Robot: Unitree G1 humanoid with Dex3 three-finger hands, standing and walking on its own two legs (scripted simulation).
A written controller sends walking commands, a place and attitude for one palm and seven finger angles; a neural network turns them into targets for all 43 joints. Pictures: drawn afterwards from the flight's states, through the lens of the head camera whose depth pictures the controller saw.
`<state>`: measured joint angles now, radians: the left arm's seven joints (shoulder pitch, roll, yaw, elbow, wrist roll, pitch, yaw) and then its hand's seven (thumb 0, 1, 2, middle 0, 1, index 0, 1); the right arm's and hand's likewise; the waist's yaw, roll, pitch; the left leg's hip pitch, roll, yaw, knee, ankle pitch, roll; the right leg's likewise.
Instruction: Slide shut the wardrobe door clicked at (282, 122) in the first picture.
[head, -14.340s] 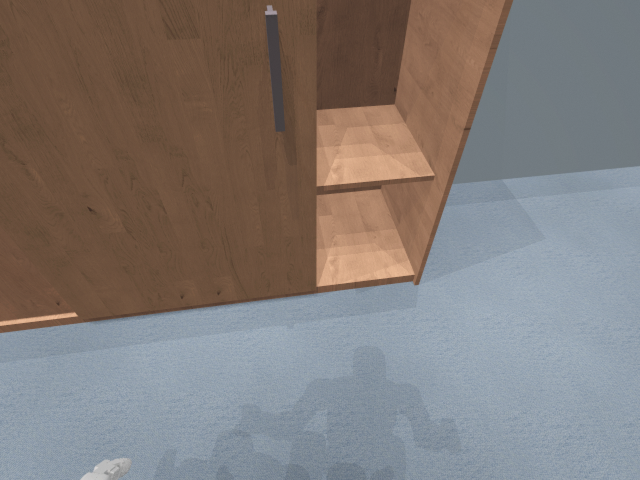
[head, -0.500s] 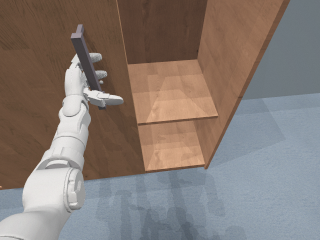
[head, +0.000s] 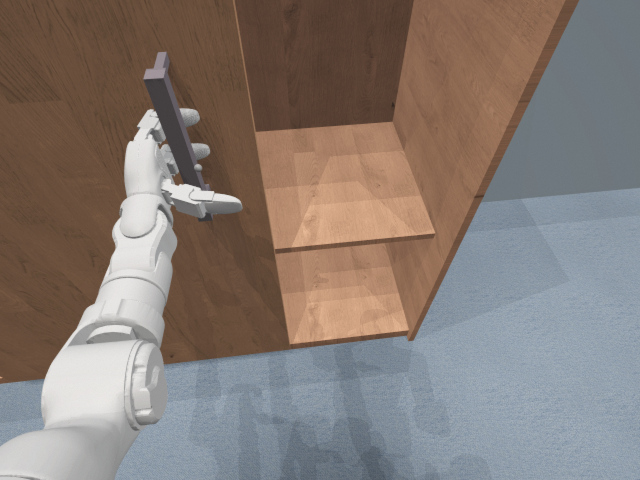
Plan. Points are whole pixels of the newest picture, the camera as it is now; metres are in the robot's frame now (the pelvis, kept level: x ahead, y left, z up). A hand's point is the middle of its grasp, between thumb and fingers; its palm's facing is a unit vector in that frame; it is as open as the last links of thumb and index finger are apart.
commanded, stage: grip the handle and tug to test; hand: left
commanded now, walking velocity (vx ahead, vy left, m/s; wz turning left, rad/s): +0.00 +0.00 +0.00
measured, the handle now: (186, 147) +0.52 +0.16 +0.13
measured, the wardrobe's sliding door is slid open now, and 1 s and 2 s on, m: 0.39 0.39 0.39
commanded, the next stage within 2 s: tug the door sideways, standing still in 1.40 s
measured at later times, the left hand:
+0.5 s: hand (198, 166) +0.47 +0.14 +0.14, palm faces +0.10 -0.99 +0.02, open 8.2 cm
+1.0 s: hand (201, 166) +0.47 +0.14 +0.14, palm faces +0.12 -0.99 +0.00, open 5.5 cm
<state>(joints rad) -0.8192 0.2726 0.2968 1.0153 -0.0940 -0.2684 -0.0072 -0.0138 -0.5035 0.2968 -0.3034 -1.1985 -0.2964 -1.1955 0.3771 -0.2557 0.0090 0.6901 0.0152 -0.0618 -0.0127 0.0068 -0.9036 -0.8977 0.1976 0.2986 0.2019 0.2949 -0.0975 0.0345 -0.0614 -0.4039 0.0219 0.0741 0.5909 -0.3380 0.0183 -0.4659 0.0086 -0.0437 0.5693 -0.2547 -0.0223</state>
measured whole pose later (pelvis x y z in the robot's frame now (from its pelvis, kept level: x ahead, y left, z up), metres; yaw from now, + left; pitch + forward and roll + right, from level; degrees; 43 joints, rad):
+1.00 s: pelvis +0.01 +0.00 +0.00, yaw +1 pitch +8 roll +0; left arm -0.78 0.22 0.24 0.92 -0.11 -0.22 0.03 0.01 0.75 0.81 -0.39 -1.40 -0.38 -1.39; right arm 0.37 -0.25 0.00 0.71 0.02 -0.07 -0.01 0.01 -0.90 -0.90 0.20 0.30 0.20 0.29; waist -0.07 0.04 -0.07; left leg -0.37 0.02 0.06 0.57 -0.34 0.02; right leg -0.43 0.01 -0.05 0.55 -0.26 -0.02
